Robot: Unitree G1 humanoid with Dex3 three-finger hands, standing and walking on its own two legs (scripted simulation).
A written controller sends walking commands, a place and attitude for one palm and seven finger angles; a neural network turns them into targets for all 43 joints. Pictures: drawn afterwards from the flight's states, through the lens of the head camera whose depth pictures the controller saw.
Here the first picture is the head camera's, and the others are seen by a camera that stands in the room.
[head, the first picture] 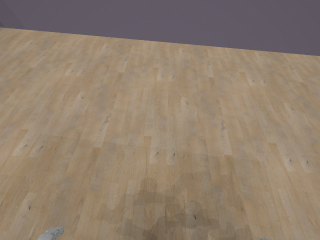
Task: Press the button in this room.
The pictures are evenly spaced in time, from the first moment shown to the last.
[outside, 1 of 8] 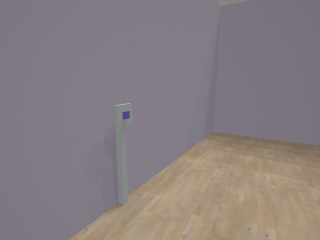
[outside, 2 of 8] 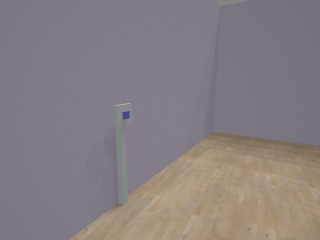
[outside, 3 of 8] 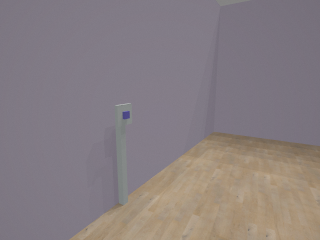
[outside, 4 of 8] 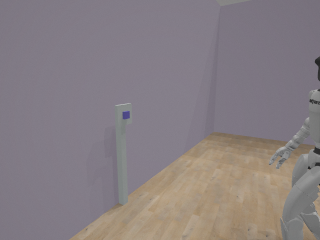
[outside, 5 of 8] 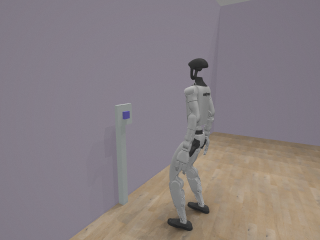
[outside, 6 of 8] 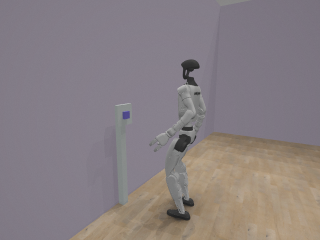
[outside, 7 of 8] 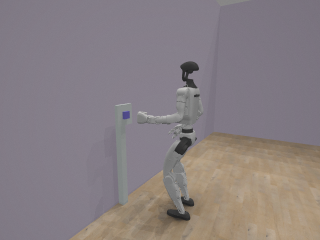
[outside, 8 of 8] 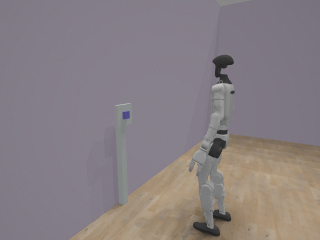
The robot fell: no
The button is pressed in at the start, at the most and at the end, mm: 0 11 0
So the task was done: yes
